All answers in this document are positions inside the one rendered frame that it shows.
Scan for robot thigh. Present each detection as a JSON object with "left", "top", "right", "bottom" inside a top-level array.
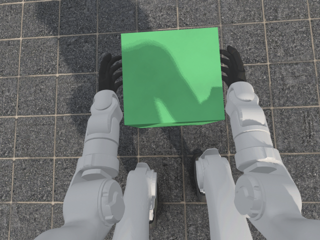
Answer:
[
  {"left": 112, "top": 167, "right": 157, "bottom": 240},
  {"left": 195, "top": 154, "right": 253, "bottom": 240}
]

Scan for right robot thigh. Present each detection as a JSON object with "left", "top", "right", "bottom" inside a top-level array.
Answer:
[{"left": 195, "top": 154, "right": 253, "bottom": 240}]

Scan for robot left hand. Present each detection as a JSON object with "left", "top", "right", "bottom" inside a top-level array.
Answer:
[{"left": 98, "top": 53, "right": 123, "bottom": 94}]

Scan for left robot forearm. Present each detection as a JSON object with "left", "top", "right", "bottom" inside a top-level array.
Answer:
[{"left": 63, "top": 89, "right": 123, "bottom": 220}]

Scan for left robot upper arm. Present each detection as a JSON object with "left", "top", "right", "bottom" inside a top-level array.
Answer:
[{"left": 34, "top": 178, "right": 125, "bottom": 240}]

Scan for carton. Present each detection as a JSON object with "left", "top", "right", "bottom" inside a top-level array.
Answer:
[{"left": 121, "top": 27, "right": 225, "bottom": 128}]

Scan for left robot thigh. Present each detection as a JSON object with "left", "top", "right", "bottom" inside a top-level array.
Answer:
[{"left": 112, "top": 167, "right": 157, "bottom": 240}]

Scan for right robot upper arm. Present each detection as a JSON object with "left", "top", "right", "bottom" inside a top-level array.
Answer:
[{"left": 234, "top": 172, "right": 320, "bottom": 240}]

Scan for robot right hand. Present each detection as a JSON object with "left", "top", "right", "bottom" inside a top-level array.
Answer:
[{"left": 219, "top": 45, "right": 247, "bottom": 89}]

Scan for right robot forearm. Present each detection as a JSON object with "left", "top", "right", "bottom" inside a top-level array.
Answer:
[{"left": 225, "top": 81, "right": 302, "bottom": 207}]

